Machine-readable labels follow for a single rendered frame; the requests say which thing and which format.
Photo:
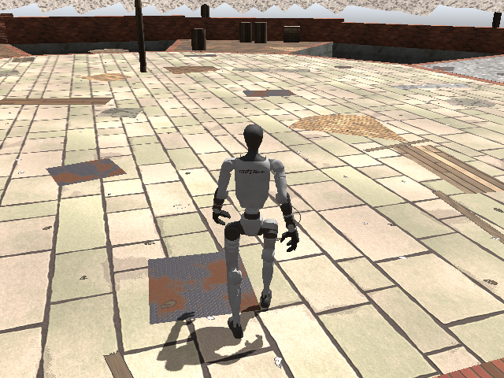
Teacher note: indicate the robot left upper arm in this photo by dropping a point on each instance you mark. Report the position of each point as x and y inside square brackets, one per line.
[224, 177]

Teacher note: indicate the robot right upper arm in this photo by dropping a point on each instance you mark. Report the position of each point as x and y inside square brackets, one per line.
[280, 180]

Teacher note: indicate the robot head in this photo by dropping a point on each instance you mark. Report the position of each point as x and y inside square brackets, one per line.
[253, 135]

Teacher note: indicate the robot right foot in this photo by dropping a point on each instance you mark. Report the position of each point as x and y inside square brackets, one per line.
[265, 302]

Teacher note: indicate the robot right hand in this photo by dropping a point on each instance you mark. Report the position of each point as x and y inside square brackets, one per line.
[294, 239]

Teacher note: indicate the right robot forearm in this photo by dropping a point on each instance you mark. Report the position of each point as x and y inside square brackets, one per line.
[288, 215]

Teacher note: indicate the left robot forearm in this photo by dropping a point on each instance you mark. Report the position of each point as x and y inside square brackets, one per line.
[217, 203]

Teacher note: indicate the robot left hand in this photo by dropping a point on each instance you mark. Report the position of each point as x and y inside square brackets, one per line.
[223, 214]

